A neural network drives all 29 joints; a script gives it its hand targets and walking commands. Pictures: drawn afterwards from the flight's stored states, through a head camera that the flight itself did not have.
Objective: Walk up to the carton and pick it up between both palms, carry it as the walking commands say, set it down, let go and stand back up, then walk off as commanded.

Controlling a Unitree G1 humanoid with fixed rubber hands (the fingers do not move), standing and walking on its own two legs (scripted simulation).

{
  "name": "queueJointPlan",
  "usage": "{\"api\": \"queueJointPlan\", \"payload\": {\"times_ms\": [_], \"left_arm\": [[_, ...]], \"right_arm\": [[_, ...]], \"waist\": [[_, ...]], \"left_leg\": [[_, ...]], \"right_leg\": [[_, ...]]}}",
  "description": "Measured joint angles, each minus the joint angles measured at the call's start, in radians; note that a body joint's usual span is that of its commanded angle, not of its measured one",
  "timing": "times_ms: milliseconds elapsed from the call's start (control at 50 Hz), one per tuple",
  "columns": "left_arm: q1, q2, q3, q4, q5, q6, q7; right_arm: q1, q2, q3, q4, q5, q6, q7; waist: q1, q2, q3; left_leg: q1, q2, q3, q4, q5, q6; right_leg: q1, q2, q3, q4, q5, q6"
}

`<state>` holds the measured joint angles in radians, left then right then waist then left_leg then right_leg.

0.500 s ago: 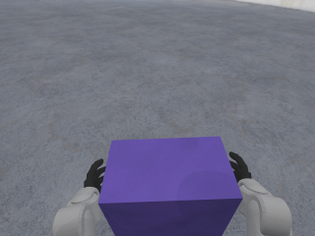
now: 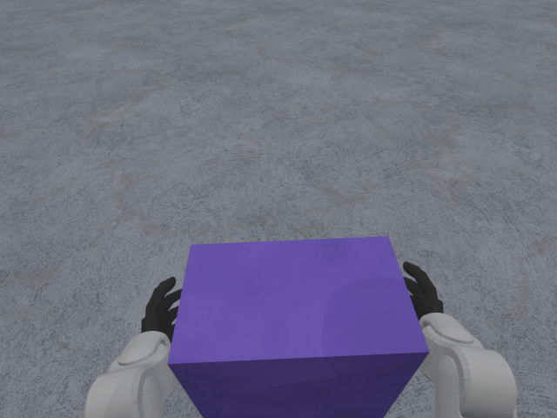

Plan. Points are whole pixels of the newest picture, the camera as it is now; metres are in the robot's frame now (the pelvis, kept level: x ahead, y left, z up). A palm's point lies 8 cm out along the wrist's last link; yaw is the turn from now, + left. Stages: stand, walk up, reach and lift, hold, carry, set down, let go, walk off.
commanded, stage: carry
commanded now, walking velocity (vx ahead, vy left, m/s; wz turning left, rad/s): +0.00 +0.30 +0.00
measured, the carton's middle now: (293, 345) +0.24 +0.00 +0.03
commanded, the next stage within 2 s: none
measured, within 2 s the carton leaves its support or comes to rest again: neither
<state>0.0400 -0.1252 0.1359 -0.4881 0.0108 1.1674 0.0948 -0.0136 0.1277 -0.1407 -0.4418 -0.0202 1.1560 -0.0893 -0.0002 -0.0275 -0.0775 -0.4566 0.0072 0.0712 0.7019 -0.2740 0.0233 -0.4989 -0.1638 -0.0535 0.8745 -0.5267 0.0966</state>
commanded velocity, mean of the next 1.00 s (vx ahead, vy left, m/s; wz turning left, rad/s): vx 0.00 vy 0.30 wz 0.00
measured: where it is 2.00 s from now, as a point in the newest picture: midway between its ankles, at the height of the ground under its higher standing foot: outside the picture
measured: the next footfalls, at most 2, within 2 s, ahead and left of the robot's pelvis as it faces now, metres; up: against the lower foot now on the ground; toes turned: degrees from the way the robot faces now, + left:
right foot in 0.08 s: +0.05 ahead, -0.12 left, +0.00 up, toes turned -7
left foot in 0.26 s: +0.02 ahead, +0.21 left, +0.00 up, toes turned +5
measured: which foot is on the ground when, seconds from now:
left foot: down 0.00-0.08, up 0.10-0.24, down 0.26-0.52, up 0.54-0.78, down 0.80-1.00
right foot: up 0.00-0.06, down 0.08-0.28, up 0.30-0.48, down 0.50-0.82, up 0.84-1.00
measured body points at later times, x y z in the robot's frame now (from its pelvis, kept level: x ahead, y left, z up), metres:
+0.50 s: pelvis -0.10 +0.13 -0.01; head -0.09 +0.13 +0.44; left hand +0.14 +0.30 +0.07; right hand +0.16 -0.03 +0.07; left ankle -0.02 +0.20 -0.71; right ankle -0.09 +0.04 -0.71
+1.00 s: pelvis -0.20 +0.30 +0.00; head -0.19 +0.32 +0.45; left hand +0.03 +0.48 +0.06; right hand +0.06 +0.15 +0.07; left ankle -0.14 +0.40 -0.71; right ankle -0.19 +0.19 -0.70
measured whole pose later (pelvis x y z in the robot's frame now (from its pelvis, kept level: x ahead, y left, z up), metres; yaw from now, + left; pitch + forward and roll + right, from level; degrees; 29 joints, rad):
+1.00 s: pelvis -0.20 +0.30 +0.00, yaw +1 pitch +4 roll +1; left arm 0.08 -0.13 0.14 -0.55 0.00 1.16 0.09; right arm 0.03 0.13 -0.12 -0.50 -0.01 1.14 -0.09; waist 0.03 -0.06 -0.06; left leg -0.51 -0.01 0.08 0.70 -0.26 0.04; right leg -0.51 -0.08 -0.09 0.90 -0.50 0.05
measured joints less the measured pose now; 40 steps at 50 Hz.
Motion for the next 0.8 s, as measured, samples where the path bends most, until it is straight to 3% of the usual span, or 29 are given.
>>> {"api": "queueJointPlan", "payload": {"times_ms": [40, 80, 120, 200, 260, 280, 300, 360, 420, 480, 520, 540, 580, 620, 660, 740, 800], "left_arm": [[0.004, -0.006, 0.007, -0.001, -0.002, 0.003, -0.001], [0.004, -0.006, -0.005, -0.002, -0.004, -0.003, -0.001], [0.0, -0.005, -0.033, 0.025, 0.0, -0.021, 0.001], [0.013, -0.007, -0.04, 0.026, -0.006, -0.032, 0.004], [0.025, -0.008, -0.036, -0.016, -0.012, -0.04, 0.003], [0.016, -0.007, -0.032, -0.023, -0.015, -0.043, 0.003], [0.007, -0.005, -0.027, -0.024, -0.016, -0.044, 0.003], [0.012, -0.006, -0.011, -0.047, -0.016, -0.039, 0.0], [0.016, -0.006, -0.01, -0.066, -0.014, -0.022, 0.0], [0.02, -0.007, -0.017, -0.066, -0.015, -0.017, 0.001], [0.023, -0.008, -0.029, -0.048, -0.012, -0.027, 0.0], [0.023, -0.008, -0.039, -0.028, -0.008, -0.03, 0.001], [0.023, -0.007, -0.048, 0.003, -0.007, -0.023, 0.001], [0.033, -0.009, -0.042, 0.016, -0.013, -0.027, -0.001], [0.048, -0.011, -0.031, 0.014, -0.017, -0.038, -0.004], [0.036, -0.01, -0.028, -0.015, -0.022, -0.053, -0.005], [0.009, -0.006, -0.034, -0.047, -0.014, -0.053, -0.003]], "right_arm": [[0.006, 0.0, 0.005, -0.001, -0.003, 0.001, 0.0], [0.016, 0.0, -0.003, -0.018, 0.0, 0.0, -0.001], [0.031, 0.001, -0.031, -0.029, 0.008, -0.003, 0.0], [0.051, 0.002, -0.033, -0.044, 0.013, -0.007, 0.0], [0.041, 0.001, -0.022, -0.073, 0.017, -0.007, -0.001], [0.037, 0.001, -0.02, -0.078, 0.017, -0.014, 0.0], [0.031, 0.001, -0.016, -0.076, 0.016, -0.022, 0.0], [0.021, 0.001, 0.001, -0.068, 0.014, -0.028, -0.001], [0.034, 0.002, 0.007, -0.075, 0.016, -0.03, 0.0], [0.046, 0.003, 0.002, -0.088, 0.016, -0.022, 0.0], [0.046, 0.002, -0.011, -0.089, 0.018, -0.014, -0.001], [0.052, 0.002, -0.02, -0.082, 0.018, -0.011, -0.001], [0.077, 0.005, -0.028, -0.077, 0.014, -0.006, -0.001], [0.08, 0.005, -0.022, -0.074, 0.006, 0.004, -0.004], [0.066, 0.003, -0.011, -0.069, 0.0, 0.013, -0.007], [0.034, 0.001, -0.012, -0.091, 0.007, 0.012, -0.009], [0.009, -0.001, -0.023, -0.111, 0.023, 0.001, -0.008]], "waist": [[0.009, 0.0, 0.002], [0.022, 0.002, 0.003], [0.017, 0.041, 0.01], [0.013, 0.069, 0.032], [0.004, 0.059, 0.033], [-0.005, 0.036, 0.036], [-0.006, 0.017, 0.042], [0.013, 0.024, 0.044], [0.018, 0.019, 0.037], [0.022, 0.011, 0.015], [0.025, 0.042, 0.007], [0.019, 0.066, 0.004], [0.005, 0.08, -0.01], [0.002, 0.087, -0.005], [-0.002, 0.087, 0.002], [-0.016, 0.065, 0.006], [-0.021, 0.035, 0.004]], "left_leg": [[-0.025, -0.013, 0.006, 0.009, 0.008, 0.012], [-0.059, -0.031, 0.013, 0.029, 0.015, 0.021], [-0.106, -0.031, -0.004, 0.109, -0.065, 0.0], [-0.13, 0.004, -0.028, 0.261, -0.125, -0.02], [-0.031, 0.044, -0.054, 0.084, -0.103, -0.017], [-0.025, 0.024, -0.047, 0.055, -0.078, -0.024], [-0.029, 0.005, -0.035, 0.056, -0.059, -0.019], [-0.048, 0.014, -0.005, 0.063, -0.035, 0.012], [-0.056, -0.004, 0.019, 0.031, -0.002, 0.038], [-0.071, -0.04, 0.05, 0.004, 0.029, 0.061], [-0.078, -0.047, 0.062, -0.001, 0.041, 0.071], [-0.087, -0.047, 0.054, 0.021, -0.003, 0.048], [-0.137, -0.06, 0.023, 0.176, -0.108, 0.003], [-0.162, -0.045, -0.015, 0.327, -0.104, -0.025], [-0.144, -0.012, -0.048, 0.347, -0.079, -0.043], [-0.052, 0.053, -0.077, 0.157, -0.087, -0.055], [0.04, 0.059, -0.07, -0.053, -0.075, -0.055]], "right_leg": [[0.004, 0.031, -0.023, 0.014, 0.027, -0.021], [0.035, 0.052, -0.035, -0.083, 0.145, -0.059], [0.026, 0.046, -0.058, -0.086, 0.189, -0.074], [0.034, 0.02, -0.061, -0.136, 0.227, -0.043], [0.013, -0.004, -0.034, -0.16, 0.268, -0.003], [0.0, -0.031, -0.022, -0.146, 0.268, 0.007], [-0.016, -0.041, -0.001, -0.116, 0.208, 0.006], [-0.076, 0.017, 0.007, 0.05, -0.019, -0.006], [-0.076, 0.064, -0.022, 0.132, -0.012, -0.025], [-0.002, 0.097, -0.055, 0.027, 0.033, -0.056], [0.057, 0.118, -0.068, -0.107, 0.14, -0.119], [0.062, 0.117, -0.074, -0.124, 0.163, -0.131], [0.068, 0.091, -0.082, -0.149, 0.182, -0.122], [0.087, 0.074, -0.073, -0.191, 0.212, -0.101], [0.098, 0.06, -0.055, -0.234, 0.25, -0.077], [0.08, 0.01, -0.037, -0.273, 0.304, -0.03], [0.033, -0.038, -0.016, -0.25, 0.321, 0.014]]}}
